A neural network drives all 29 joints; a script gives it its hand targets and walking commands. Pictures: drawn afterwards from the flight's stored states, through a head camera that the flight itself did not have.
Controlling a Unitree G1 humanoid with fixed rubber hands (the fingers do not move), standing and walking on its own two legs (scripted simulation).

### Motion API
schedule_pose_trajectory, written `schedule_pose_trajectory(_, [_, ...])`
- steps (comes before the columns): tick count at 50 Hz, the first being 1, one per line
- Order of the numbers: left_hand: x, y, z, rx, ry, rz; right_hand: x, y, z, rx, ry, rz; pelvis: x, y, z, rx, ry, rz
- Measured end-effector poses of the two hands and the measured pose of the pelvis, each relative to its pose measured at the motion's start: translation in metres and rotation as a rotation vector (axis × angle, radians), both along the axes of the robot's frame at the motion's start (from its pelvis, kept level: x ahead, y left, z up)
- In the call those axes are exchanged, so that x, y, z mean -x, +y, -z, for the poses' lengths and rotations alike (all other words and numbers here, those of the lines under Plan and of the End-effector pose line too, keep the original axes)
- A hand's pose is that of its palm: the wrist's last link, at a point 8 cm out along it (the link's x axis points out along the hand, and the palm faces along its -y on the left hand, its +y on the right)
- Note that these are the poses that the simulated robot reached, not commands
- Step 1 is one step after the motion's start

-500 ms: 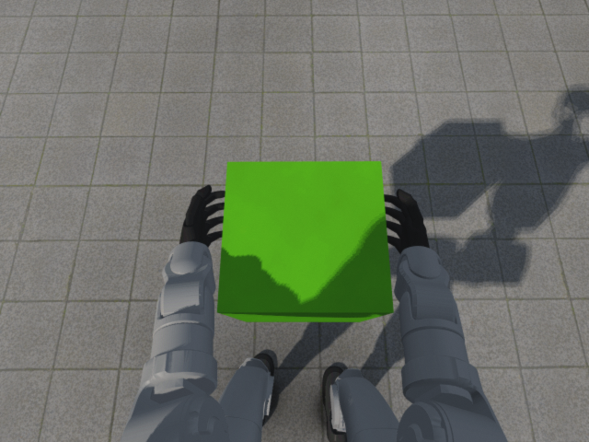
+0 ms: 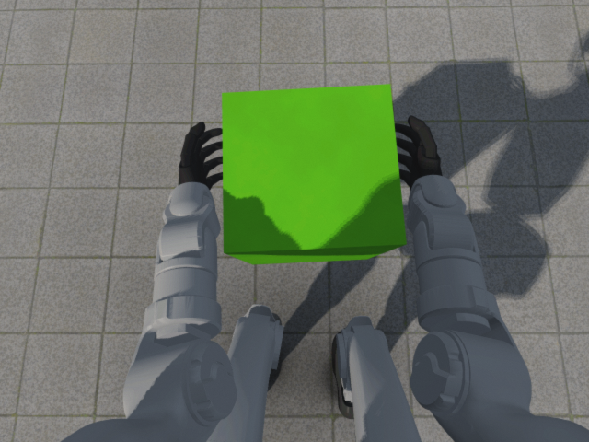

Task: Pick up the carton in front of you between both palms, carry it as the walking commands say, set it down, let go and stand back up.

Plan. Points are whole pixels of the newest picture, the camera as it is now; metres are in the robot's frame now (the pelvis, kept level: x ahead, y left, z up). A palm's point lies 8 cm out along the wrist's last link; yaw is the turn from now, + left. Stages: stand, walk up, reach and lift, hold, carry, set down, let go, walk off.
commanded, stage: set down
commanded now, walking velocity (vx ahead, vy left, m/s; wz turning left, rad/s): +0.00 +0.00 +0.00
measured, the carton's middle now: (308, 191) +0.45 +0.03 -0.15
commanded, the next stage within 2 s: none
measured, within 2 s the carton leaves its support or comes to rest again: neither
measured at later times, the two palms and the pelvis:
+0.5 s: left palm (220, 200) +0.44 +0.18 -0.23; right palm (387, 185) +0.50 -0.12 -0.24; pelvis -0.03 -0.01 -0.13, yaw +0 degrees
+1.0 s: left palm (229, 209) +0.46 +0.19 -0.36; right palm (367, 189) +0.53 -0.10 -0.37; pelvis -0.03 -0.01 -0.21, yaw +1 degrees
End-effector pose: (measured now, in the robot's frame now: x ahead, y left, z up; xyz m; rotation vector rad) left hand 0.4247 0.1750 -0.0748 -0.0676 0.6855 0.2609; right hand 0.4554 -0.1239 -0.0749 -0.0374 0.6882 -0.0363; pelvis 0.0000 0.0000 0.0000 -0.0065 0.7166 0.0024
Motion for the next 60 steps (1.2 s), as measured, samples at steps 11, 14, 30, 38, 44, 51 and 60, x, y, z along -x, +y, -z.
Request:
schedule_pose_trajectory(11, [-0.010,0.001,0.076,-0.006,-0.003,-0.028,-0.020,0.002,0.076,0.002,-0.004,-0.033,0.013,-0.002,0.062,-0.004,0.075,0.006])
schedule_pose_trajectory(14, [-0.012,0.002,0.095,-0.008,0.001,-0.034,-0.024,0.003,0.095,0.003,0.000,-0.041,0.016,-0.003,0.077,-0.007,0.084,0.007])
schedule_pose_trajectory(30, [-0.023,0.007,0.190,-0.028,0.031,-0.068,-0.047,0.010,0.195,0.014,0.026,-0.097,0.030,-0.011,0.147,-0.029,0.098,0.017])
schedule_pose_trajectory(38, [-0.029,0.011,0.243,-0.030,0.044,-0.083,-0.059,0.015,0.248,0.026,0.037,-0.130,0.034,-0.012,0.180,-0.039,0.082,0.019])
schedule_pose_trajectory(44, [-0.033,0.012,0.278,-0.022,0.054,-0.099,-0.067,0.018,0.284,0.039,0.046,-0.151,0.033,-0.012,0.201,-0.044,0.038,0.012])
schedule_pose_trajectory(51, [-0.036,0.014,0.289,-0.016,0.056,-0.103,-0.072,0.019,0.293,0.036,0.049,-0.152,0.025,-0.011,0.213,-0.040,0.014,0.015])
schedule_pose_trajectory(60, [-0.034,0.011,0.298,-0.014,0.076,-0.083,-0.069,0.015,0.301,0.042,0.069,-0.148,0.024,-0.010,0.219,-0.039,0.001,0.015])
